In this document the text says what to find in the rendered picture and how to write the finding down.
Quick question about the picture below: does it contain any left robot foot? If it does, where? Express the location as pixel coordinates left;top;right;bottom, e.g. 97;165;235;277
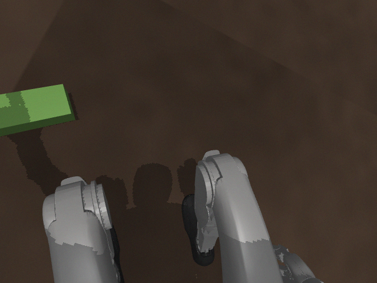
110;224;124;283

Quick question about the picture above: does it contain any right robot foot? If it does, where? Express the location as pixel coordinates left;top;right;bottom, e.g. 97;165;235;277
181;194;214;266

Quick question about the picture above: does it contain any carton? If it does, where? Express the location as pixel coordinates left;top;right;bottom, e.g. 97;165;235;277
0;84;75;136

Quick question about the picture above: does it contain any right robot hand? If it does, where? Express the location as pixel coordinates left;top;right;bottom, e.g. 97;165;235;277
273;245;316;283

